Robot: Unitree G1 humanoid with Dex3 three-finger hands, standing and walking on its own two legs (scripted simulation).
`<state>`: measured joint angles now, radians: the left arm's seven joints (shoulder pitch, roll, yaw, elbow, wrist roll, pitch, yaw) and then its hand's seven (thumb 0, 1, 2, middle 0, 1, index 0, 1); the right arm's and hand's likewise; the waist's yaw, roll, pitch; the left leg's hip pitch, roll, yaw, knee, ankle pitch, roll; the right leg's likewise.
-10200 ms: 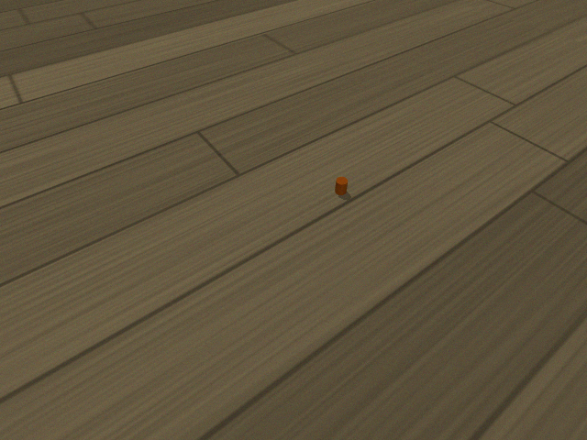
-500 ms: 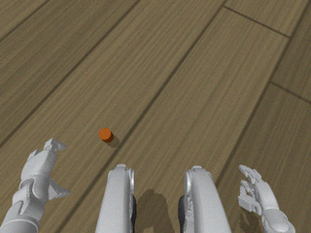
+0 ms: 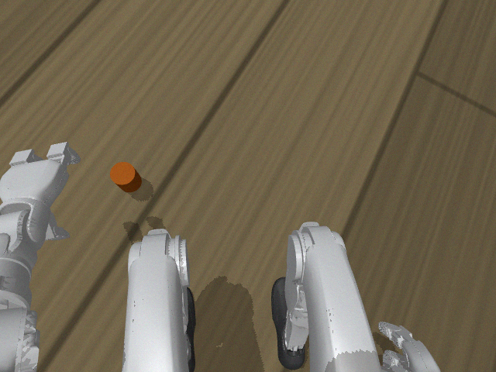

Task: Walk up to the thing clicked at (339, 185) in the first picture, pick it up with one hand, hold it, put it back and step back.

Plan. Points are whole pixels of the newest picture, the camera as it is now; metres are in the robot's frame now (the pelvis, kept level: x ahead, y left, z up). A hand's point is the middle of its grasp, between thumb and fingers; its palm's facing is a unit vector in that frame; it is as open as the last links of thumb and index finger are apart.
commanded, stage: rise first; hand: left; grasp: from above
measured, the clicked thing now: (126, 177) +0.49 +0.28 -0.36
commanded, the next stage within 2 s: none
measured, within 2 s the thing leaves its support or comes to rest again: neither
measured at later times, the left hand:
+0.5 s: hand (74, 190) +0.42 +0.33 -0.20, palm faces -0.45 -0.05 -0.89, open 14.1 cm
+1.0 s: hand (85, 186) +0.43 +0.32 -0.23, palm faces -0.46 -0.06 -0.88, open 14.1 cm
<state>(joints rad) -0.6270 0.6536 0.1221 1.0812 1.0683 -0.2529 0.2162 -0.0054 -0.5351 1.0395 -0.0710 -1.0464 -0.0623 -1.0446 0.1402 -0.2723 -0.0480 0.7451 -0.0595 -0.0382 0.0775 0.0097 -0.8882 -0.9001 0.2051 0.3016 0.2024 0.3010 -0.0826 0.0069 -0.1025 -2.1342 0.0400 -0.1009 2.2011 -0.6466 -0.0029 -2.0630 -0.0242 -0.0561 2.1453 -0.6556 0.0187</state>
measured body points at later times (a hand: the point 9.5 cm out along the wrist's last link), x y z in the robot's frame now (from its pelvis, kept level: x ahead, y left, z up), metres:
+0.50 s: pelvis +0.01 +0.00 -0.05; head +0.23 +0.06 +0.34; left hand +0.44 +0.33 -0.15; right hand +0.10 -0.27 -0.17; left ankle +0.09 +0.13 -0.36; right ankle +0.10 -0.13 -0.36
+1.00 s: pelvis +0.01 +0.00 -0.06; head +0.25 +0.06 +0.32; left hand +0.45 +0.32 -0.18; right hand +0.08 -0.28 -0.18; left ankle +0.09 +0.13 -0.36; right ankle +0.10 -0.13 -0.36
